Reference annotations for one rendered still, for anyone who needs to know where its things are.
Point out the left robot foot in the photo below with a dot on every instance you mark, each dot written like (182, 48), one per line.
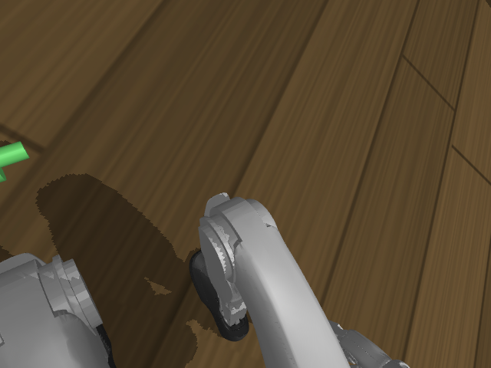
(107, 344)

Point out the right robot hand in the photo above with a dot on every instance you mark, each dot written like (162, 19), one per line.
(358, 349)

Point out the right robot foot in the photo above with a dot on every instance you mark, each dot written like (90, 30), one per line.
(209, 297)

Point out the bottle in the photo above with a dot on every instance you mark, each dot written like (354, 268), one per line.
(10, 154)

